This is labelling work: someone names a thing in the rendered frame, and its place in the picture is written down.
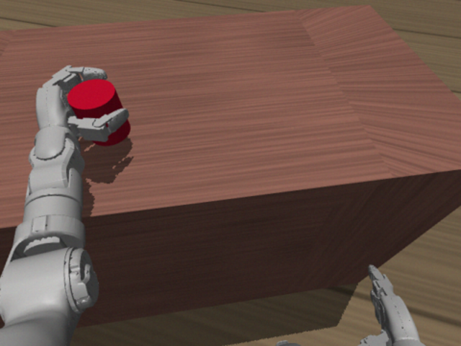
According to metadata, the can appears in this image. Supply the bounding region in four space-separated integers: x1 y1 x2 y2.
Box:
68 79 130 146

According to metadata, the left robot arm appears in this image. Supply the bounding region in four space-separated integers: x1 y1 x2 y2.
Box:
0 126 99 346

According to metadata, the right robot hand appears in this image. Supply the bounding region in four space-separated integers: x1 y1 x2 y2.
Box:
357 265 421 346

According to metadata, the left robot hand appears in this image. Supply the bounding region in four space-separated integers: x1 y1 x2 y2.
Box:
36 66 129 142

